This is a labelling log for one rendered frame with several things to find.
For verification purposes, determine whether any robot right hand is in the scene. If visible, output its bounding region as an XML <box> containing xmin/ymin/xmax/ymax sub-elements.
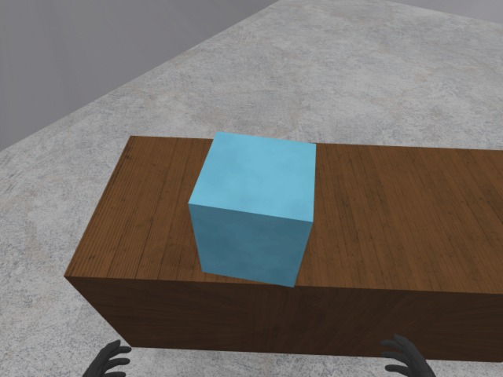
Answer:
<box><xmin>380</xmin><ymin>334</ymin><xmax>436</xmax><ymax>377</ymax></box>

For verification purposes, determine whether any carton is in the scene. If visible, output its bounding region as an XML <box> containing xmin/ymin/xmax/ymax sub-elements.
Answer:
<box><xmin>188</xmin><ymin>131</ymin><xmax>316</xmax><ymax>287</ymax></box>

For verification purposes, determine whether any pedestal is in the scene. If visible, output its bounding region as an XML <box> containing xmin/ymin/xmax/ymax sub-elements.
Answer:
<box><xmin>64</xmin><ymin>136</ymin><xmax>503</xmax><ymax>363</ymax></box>

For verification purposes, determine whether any robot left hand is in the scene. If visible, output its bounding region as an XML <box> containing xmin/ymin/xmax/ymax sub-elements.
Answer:
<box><xmin>82</xmin><ymin>340</ymin><xmax>132</xmax><ymax>377</ymax></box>

